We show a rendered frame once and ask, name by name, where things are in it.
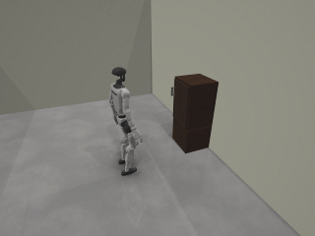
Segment robot right shin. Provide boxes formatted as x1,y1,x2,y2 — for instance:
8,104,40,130
125,147,136,172

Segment handle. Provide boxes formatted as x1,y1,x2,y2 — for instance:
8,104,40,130
170,87,175,96

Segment humanoid robot head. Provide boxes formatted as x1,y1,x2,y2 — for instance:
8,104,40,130
111,67,126,89

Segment robot left forearm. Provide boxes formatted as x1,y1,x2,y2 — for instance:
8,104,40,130
109,101,118,115

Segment left robot upper arm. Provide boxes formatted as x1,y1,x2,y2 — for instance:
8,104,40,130
108,83,115,104

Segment right robot upper arm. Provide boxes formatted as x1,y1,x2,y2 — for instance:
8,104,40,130
121,88,130,115

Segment robot right forearm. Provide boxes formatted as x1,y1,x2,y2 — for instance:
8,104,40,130
125,109,137,133

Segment robot left hand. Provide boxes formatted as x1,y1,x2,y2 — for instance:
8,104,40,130
113,114,118,125

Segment robot right hand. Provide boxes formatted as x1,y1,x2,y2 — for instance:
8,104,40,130
133,131,143,145

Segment cupboard door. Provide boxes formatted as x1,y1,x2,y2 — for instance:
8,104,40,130
172,79,190,129

